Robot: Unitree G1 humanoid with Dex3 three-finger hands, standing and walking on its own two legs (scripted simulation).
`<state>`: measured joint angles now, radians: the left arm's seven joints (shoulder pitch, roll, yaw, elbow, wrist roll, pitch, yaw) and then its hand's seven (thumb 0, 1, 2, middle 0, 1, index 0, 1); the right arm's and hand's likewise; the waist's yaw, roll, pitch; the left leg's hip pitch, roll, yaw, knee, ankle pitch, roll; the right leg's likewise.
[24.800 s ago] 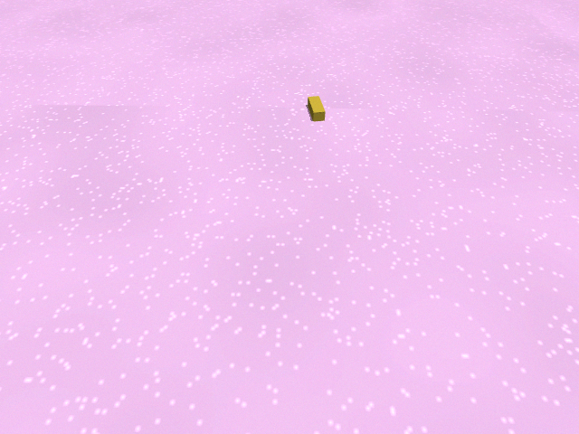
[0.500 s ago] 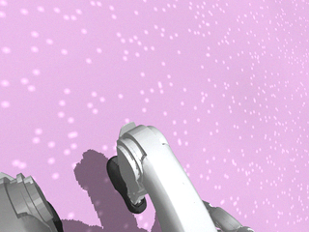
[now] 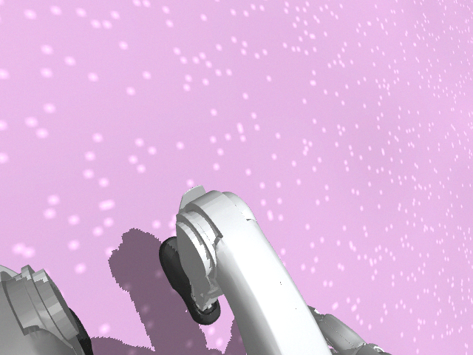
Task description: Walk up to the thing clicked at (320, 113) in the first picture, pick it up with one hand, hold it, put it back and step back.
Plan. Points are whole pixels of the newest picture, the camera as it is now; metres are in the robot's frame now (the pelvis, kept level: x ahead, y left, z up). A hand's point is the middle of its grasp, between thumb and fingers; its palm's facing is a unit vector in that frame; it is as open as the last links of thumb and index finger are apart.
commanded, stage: close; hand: left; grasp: from above
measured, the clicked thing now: out of the picture +0.48 +0.31 -0.28
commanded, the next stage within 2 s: settle in 0.66 s
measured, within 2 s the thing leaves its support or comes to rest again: leaves its support in 1.08 s
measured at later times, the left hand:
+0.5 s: hand out of the picture +0.47 +0.31 -0.26, palm faces -0.44 -0.13 -0.89, open 10.3 cm
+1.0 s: hand out of the picture +0.46 +0.31 -0.25, palm faces -0.44 -0.14 -0.89, open 10.2 cm
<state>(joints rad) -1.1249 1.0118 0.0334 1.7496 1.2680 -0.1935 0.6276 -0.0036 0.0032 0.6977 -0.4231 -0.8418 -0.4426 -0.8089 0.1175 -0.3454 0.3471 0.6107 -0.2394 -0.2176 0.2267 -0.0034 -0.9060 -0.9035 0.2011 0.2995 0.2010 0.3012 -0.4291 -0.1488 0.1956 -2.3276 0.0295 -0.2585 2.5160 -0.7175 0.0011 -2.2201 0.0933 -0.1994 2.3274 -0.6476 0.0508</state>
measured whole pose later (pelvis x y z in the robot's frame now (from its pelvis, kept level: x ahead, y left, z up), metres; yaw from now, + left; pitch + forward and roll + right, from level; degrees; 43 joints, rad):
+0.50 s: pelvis +0.00 +0.00 +0.00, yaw +0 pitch +29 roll -15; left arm -1.12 1.02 0.05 1.73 1.27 -0.20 0.60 0.00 0.02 0.55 -0.57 -0.71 -0.57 -0.68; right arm 0.13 -0.36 0.34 0.59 -0.24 -0.20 0.21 0.00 -0.91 -0.90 0.20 0.30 0.20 0.30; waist -0.43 -0.14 0.20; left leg -2.33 0.03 -0.26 2.51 -0.71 0.00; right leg -2.22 0.09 -0.20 2.33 -0.64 0.05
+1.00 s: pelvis +0.00 +0.00 +0.00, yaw +0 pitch +29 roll -15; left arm -1.08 1.00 0.09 1.65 1.28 -0.18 0.56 0.00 -0.03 0.57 -0.63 -0.65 -0.64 -0.63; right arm 0.15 -0.36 0.32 0.59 -0.23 -0.18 0.21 0.00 -0.92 -0.91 0.20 0.30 0.20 0.30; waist -0.42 -0.13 0.17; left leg -2.34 0.03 -0.26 2.51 -0.71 0.00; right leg -2.23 0.09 -0.20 2.32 -0.65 0.05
